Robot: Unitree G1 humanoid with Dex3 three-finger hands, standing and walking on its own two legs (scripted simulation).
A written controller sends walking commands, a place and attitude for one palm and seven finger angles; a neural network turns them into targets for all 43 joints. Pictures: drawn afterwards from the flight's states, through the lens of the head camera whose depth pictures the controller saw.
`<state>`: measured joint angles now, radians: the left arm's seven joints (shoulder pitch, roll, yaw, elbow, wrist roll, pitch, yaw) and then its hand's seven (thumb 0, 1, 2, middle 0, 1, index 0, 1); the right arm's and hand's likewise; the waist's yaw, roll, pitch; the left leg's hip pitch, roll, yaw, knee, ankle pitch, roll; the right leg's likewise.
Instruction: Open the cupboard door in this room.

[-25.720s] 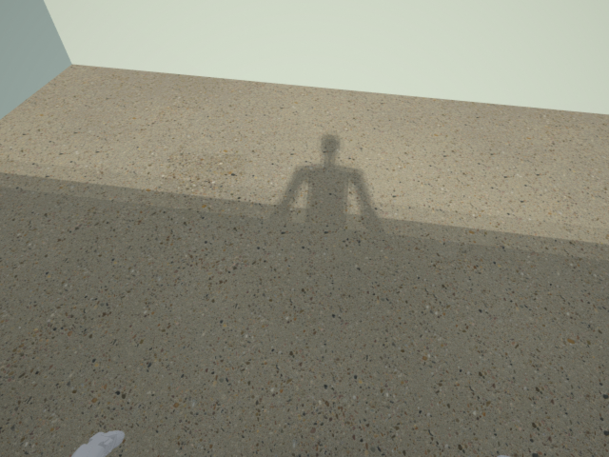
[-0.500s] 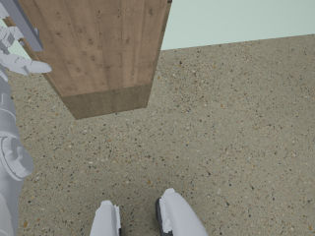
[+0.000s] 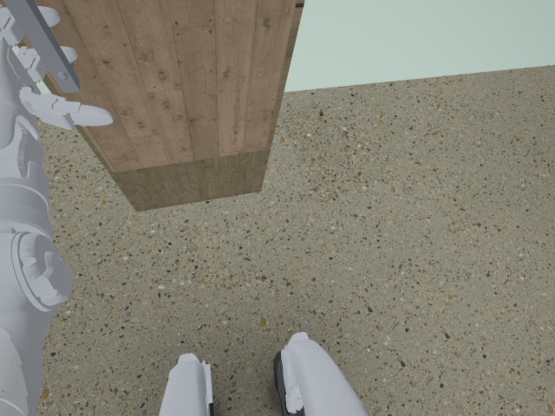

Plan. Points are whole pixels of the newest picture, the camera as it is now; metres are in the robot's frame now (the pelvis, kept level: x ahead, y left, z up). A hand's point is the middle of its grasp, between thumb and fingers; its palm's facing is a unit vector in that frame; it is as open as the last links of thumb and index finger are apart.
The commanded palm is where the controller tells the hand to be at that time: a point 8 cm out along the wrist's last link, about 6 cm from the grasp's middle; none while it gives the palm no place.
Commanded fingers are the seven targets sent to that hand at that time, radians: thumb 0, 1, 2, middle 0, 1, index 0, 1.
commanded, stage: slide the fingers in behind the handle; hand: left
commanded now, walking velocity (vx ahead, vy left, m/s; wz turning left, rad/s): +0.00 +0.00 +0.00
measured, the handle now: (44, 31) +0.61 +0.23 +0.08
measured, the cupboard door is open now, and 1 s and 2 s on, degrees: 1 1 39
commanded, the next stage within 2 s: close the thumb around the handle in 0.22 s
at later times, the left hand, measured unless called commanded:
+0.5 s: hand (58, 73) +0.55 +0.21 +0.07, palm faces +0.10 -0.99 -0.02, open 13.2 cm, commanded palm +0.53 +0.24 +0.07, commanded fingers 0.00 0.06 0.54 -0.34 -1.26 -0.34 -1.26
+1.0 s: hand (59, 72) +0.56 +0.21 +0.07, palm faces +0.09 -1.00 -0.01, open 6.4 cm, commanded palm +0.53 +0.25 +0.07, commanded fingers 0.00 0.90 0.90 -0.40 -1.35 -0.40 -1.35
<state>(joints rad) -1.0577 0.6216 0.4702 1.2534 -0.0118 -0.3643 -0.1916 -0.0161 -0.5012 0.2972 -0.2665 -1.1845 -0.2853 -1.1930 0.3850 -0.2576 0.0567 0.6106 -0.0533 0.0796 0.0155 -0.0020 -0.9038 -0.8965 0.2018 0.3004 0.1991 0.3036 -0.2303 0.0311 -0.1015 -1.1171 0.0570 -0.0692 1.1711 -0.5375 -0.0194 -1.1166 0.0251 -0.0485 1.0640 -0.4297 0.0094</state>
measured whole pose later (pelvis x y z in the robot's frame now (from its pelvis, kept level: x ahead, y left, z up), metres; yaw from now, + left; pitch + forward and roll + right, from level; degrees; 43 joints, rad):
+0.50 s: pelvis +0.00 +0.01 +0.00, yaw +0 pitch +28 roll -4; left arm -1.05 0.62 0.47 1.23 -0.01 -0.36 -0.18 -0.02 -0.37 0.36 -0.31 -1.21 -0.31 -1.21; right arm 0.41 -0.25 0.06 0.61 -0.06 0.08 0.02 0.00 -0.90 -0.90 0.20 0.30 0.20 0.30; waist -0.23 0.04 -0.10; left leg -1.13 0.05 -0.06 1.17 -0.53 -0.01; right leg -1.12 0.02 -0.04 1.06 -0.42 0.02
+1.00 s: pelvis +0.00 +0.01 +0.00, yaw -1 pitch +28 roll -4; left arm -1.06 0.64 0.50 1.24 0.00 -0.37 -0.21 0.00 0.60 0.77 -0.33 -1.31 -0.35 -1.32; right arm 0.39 -0.26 0.06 0.60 -0.05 0.08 0.01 0.00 -0.90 -0.90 0.20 0.30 0.20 0.30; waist -0.24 0.03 -0.10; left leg -1.13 0.06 -0.05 1.18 -0.54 -0.01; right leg -1.13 0.03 -0.03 1.07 -0.42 0.02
